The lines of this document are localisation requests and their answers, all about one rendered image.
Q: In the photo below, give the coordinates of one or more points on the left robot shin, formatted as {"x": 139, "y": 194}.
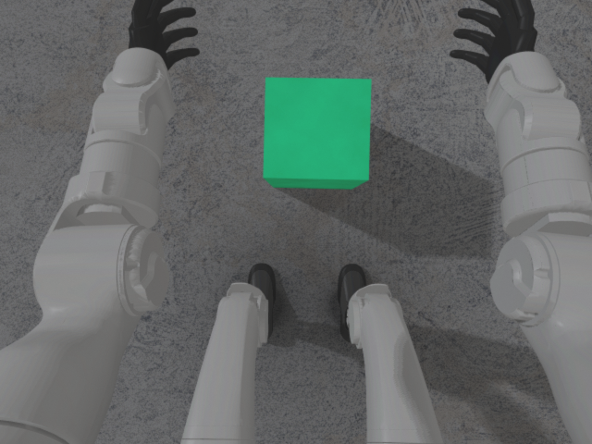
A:
{"x": 241, "y": 287}

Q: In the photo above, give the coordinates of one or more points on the robot left upper arm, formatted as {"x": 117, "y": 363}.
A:
{"x": 93, "y": 283}

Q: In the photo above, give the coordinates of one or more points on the left robot forearm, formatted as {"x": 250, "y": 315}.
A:
{"x": 123, "y": 153}

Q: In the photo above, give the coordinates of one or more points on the robot right foot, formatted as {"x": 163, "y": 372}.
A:
{"x": 351, "y": 279}

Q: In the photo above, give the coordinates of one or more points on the robot right upper arm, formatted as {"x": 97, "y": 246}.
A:
{"x": 543, "y": 281}

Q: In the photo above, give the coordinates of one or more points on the carton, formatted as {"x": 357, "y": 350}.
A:
{"x": 317, "y": 132}

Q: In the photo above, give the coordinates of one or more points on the right robot forearm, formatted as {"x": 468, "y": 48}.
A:
{"x": 543, "y": 159}

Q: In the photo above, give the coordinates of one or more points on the robot left hand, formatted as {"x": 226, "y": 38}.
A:
{"x": 148, "y": 24}

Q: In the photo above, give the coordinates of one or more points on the robot right hand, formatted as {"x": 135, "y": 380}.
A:
{"x": 514, "y": 33}

